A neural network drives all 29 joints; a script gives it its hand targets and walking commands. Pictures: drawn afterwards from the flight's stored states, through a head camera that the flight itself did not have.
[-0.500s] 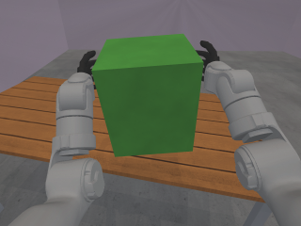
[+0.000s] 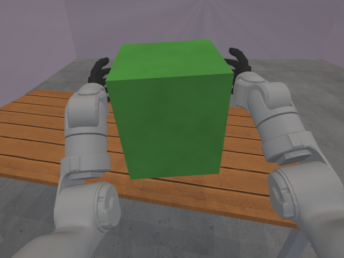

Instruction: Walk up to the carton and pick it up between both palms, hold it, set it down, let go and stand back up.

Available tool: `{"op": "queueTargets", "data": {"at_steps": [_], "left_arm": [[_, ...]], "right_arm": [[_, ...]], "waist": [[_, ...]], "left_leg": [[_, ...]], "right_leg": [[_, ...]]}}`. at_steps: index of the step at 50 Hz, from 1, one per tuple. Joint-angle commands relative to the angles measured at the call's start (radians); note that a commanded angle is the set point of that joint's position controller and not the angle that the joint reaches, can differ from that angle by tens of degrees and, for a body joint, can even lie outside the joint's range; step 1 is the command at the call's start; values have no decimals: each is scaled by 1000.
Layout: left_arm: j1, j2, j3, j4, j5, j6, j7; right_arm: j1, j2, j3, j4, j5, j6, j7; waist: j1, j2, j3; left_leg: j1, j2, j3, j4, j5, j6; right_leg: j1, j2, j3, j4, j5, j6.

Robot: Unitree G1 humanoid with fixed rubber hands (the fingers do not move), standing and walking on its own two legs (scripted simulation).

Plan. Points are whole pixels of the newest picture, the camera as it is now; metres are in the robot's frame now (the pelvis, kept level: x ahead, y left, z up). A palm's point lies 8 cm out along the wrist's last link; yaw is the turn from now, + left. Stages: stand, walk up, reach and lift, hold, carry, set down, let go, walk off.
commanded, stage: hold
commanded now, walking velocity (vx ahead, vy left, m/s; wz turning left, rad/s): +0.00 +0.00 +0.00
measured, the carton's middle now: (170, 108) +0.39 +0.00 +0.25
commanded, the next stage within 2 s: none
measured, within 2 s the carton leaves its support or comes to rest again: neither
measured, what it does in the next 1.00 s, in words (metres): stands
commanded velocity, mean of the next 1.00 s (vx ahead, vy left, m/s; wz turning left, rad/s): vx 0.00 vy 0.00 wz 0.00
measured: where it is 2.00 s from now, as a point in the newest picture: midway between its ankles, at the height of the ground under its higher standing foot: outside the picture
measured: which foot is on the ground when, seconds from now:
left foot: down 0.00-1.00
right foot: down 0.00-1.00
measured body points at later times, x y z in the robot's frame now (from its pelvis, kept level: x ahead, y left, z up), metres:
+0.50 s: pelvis +0.00 +0.00 +0.00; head -0.09 +0.02 +0.44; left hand +0.39 +0.16 +0.30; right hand +0.38 -0.14 +0.32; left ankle +0.02 +0.11 -0.75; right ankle +0.01 -0.10 -0.75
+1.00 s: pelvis +0.00 +0.00 +0.00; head -0.09 +0.03 +0.44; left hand +0.39 +0.17 +0.30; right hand +0.38 -0.14 +0.32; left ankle +0.02 +0.11 -0.75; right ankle +0.01 -0.10 -0.75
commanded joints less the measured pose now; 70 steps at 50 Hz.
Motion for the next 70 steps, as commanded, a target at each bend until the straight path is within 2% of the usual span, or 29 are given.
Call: {"op": "queueTargets", "data": {"at_steps": [1,4,7,9,13,15,19,20,22,24,28,31,34,38,41,45,47,48,52,53,58,60,61,62,64,65,68,69,70], "left_arm": [[-829,-580,-340,-53,-189,-78,-138],[-835,-567,-337,-33,-188,-93,-138],[-870,-567,-338,-40,-202,-105,-133],[-852,-570,-332,-35,-203,-106,-132],[-834,-558,-326,13,-197,-102,-136],[-858,-578,-352,-40,-208,-109,-134],[-845,-574,-355,-89,-208,-109,-141],[-838,-575,-359,-106,-206,-107,-139],[-805,-571,-342,-68,-192,-91,-141],[-812,-579,-347,-86,-187,-89,-143],[-836,-606,-397,-143,-214,-94,-130],[-810,-573,-362,-123,-194,-82,-132],[-820,-585,-377,-134,-206,-86,-132],[-795,-569,-370,-135,-198,-80,-133],[-786,-558,-343,-80,-178,-71,-141],[-807,-580,-361,-97,-191,-76,-145],[-831,-585,-379,-120,-199,-80,-141],[-828,-587,-374,-98,-194,-75,-143],[-838,-585,-375,-91,-204,-76,-144],[-825,-589,-370,-80,-200,-78,-143],[-824,-581,-354,-65,-194,-83,-134],[-838,-606,-389,-120,-217,-93,-126],[-838,-605,-383,-126,-213,-93,-121],[-845,-604,-381,-110,-215,-91,-121],[-829,-575,-342,-73,-200,-88,-125],[-833,-566,-343,-71,-202,-91,-128],[-843,-584,-358,-80,-216,-91,-122],[-836,-582,-347,-72,-210,-94,-124],[-840,-578,-355,-89,-210,-95,-124]], "right_arm": [[-766,633,193,-221,154,-26,166],[-754,642,188,-182,148,-29,172],[-780,640,188,-193,154,-35,172],[-786,642,192,-190,161,-35,169],[-771,612,164,-168,150,-35,162],[-758,609,171,-170,165,-34,160],[-739,635,199,-221,183,-33,146],[-749,630,215,-244,198,-33,145],[-750,606,206,-243,189,-27,140],[-734,621,213,-241,184,-27,143],[-750,647,238,-303,206,-35,142],[-729,622,231,-269,202,-22,141],[-756,623,237,-294,199,-23,145],[-743,647,261,-301,202,-20,139],[-743,630,239,-265,191,-14,139],[-752,631,219,-263,183,-16,141],[-749,623,214,-264,189,-17,142],[-724,612,203,-231,178,-11,142],[-736,613,187,-215,168,-12,148],[-746,620,196,-229,171,-14,151],[-750,604,195,-208,179,-19,161],[-765,617,212,-239,194,-30,165],[-758,628,219,-261,199,-28,162],[-768,629,220,-264,197,-28,159],[-746,638,212,-225,186,-21,155],[-750,636,208,-221,178,-23,158],[-788,634,217,-253,187,-29,159],[-779,630,219,-247,191,-27,159],[-778,640,225,-254,198,-28,157]], "waist": [[13,61,-247],[16,50,-251],[11,41,-292],[15,45,-300],[-5,73,-282],[-18,106,-296],[-26,84,-330],[-19,87,-335],[-18,76,-298],[-5,70,-285],[-16,98,-348],[-9,75,-312],[-3,70,-328],[9,45,-339],[15,34,-281],[3,58,-299],[-17,80,-314],[-26,99,-283],[-29,100,-277],[-17,94,-276],[-11,87,-283],[-4,102,-335],[-5,86,-355],[-11,82,-343],[5,47,-286],[2,43,-311],[11,64,-324],[11,47,-323],[15,54,-328]], "left_leg": [[-24,7,-6,-95,28,-36],[-28,2,-4,-96,46,-32],[-22,7,-15,-86,54,-37],[-17,3,-9,-81,61,-37],[-29,6,-12,-85,50,-38],[-21,10,-20,-71,101,-53],[17,-7,-21,-48,180,-56],[19,-5,-21,-46,203,-54],[19,-3,-24,-55,173,-57],[9,-3,-15,-68,147,-50],[47,-1,-24,-35,226,-62],[44,-7,-15,-43,191,-58],[27,-2,-24,-56,169,-51],[34,-13,-11,-44,194,-44],[16,-6,-10,-70,133,-34],[6,-1,-14,-67,140,-45],[22,-6,-14,-57,172,-53],[24,-2,-14,-60,155,-59],[7,8,-26,-70,117,-61],[5,7,-17,-68,125,-58],[10,8,-22,-68,146,-61],[21,10,-26,-55,189,-64],[42,5,-22,-43,207,-66],[36,-3,-20,-44,189,-63],[14,-5,-14,-61,132,-46],[9,1,-19,-69,103,-43],[6,4,-25,-61,139,-48],[20,2,-17,-58,147,-44],[21,-3,-12,-50,162,-48]], "right_leg": [[52,-19,18,-30,98,63],[61,-24,24,-25,142,70],[70,-22,19,-16,146,65],[60,-24,25,-18,151,66],[76,-23,23,-21,155,65],[82,-21,19,-9,192,55],[112,-20,23,4,301,69],[122,-20,28,3,307,68],[114,-16,18,-3,275,69],[95,-17,19,-6,240,69],[88,-10,13,8,299,65],[95,-12,19,0,285,69],[107,-15,22,-3,265,70],[123,-18,29,-2,322,80],[109,-20,25,-18,254,79],[110,-18,28,-11,257,72],[102,-16,29,-8,279,68],[84,-18,24,-10,255,65],[59,-15,11,-10,192,58],[75,-10,13,-12,188,58],[68,-10,10,-7,205,54],[90,-8,16,1,231,51],[91,-5,15,2,255,57],[81,-6,15,-4,248,64],[61,-15,16,-15,214,70],[73,-16,20,-14,187,69],[75,-15,19,-7,219,67],[64,-11,18,-8,230,70],[70,-13,22,-7,240,69]]}}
